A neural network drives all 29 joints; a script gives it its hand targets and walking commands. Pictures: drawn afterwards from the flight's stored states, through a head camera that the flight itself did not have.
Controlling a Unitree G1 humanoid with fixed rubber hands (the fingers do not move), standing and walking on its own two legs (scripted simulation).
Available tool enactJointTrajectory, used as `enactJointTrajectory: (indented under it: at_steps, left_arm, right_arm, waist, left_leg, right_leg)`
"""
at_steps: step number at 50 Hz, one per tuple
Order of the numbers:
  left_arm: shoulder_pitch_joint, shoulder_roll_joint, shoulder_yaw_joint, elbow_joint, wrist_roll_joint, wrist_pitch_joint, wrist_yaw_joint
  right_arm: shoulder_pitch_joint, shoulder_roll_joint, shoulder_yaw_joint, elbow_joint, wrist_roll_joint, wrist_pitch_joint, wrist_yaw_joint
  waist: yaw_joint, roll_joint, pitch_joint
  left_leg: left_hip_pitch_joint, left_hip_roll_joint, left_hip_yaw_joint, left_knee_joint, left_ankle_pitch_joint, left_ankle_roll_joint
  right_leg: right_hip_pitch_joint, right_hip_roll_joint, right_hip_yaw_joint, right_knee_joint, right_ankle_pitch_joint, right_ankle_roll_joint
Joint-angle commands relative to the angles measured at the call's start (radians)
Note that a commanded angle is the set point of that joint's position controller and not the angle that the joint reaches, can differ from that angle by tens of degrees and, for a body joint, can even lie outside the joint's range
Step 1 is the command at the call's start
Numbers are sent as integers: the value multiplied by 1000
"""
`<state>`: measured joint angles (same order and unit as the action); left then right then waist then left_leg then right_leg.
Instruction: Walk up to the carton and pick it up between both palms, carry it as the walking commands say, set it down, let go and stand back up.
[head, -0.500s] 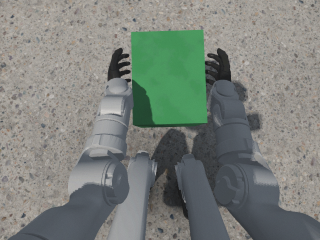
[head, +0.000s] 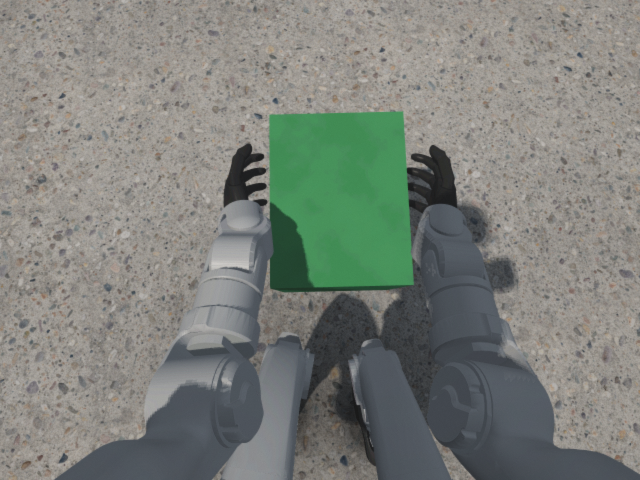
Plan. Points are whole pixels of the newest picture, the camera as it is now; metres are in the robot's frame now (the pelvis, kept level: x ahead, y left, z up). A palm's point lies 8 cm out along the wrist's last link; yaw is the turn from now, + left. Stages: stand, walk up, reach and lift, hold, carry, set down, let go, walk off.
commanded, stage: reach and lift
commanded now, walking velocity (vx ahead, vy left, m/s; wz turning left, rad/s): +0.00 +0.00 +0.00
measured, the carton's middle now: (335, 213) +0.46 +0.00 -0.13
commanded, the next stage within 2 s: none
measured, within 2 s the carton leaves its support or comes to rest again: neither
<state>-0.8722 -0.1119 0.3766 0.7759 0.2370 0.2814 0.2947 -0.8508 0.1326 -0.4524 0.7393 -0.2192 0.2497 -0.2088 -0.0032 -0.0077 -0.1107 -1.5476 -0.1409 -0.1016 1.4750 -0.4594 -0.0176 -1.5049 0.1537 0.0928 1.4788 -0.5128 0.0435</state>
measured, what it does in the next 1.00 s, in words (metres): rises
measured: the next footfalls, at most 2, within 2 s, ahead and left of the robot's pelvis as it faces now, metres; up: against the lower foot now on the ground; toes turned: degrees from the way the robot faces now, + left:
none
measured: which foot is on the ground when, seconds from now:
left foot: down 0.00-1.00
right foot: down 0.00-1.00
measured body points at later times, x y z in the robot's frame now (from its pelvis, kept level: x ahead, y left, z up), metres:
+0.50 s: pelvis +0.02 +0.00 +0.07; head +0.18 +0.02 +0.49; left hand +0.43 +0.13 +0.01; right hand +0.43 -0.13 +0.02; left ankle +0.10 +0.11 -0.55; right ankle +0.08 -0.12 -0.55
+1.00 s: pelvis +0.05 -0.01 +0.13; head +0.15 +0.00 +0.57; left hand +0.41 +0.13 +0.09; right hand +0.41 -0.13 +0.09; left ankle +0.10 +0.11 -0.55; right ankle +0.08 -0.12 -0.55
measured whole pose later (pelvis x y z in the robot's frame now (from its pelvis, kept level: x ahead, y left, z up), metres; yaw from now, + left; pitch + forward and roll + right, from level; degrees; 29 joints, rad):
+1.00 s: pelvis +0.05 -0.01 +0.13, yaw +1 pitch +18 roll +0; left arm -0.53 -0.19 0.37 0.67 0.27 0.23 0.18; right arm -0.51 0.22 -0.41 0.64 -0.26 0.21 -0.16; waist -0.01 -0.01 -0.09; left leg -0.86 -0.12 -0.14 0.87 -0.32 0.00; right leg -0.82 0.11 0.14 0.88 -0.36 0.01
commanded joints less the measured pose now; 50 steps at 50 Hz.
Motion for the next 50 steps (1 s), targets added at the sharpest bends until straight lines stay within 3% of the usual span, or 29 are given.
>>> enactJointTrajectory:
  at_steps: [1, 50]
  left_arm:
    - [-634, -1080, -507, 8, -127, -52, -381]
    - [-199, -1084, -569, -69, -71, -76, -413]
  right_arm:
    - [-638, 1028, 522, 54, 120, -19, 321]
    - [-207, 1070, 616, -20, 59, -46, 331]
  waist:
    - [-7, 33, -866]
    - [-4, 14, -573]
  left_leg:
    - [609, -20, 61, -192, 215, -15]
    - [1104, 33, -20, -703, 421, 12]
  right_leg:
    - [384, 29, -71, -194, 200, -15]
    - [934, -41, 17, -716, 418, -33]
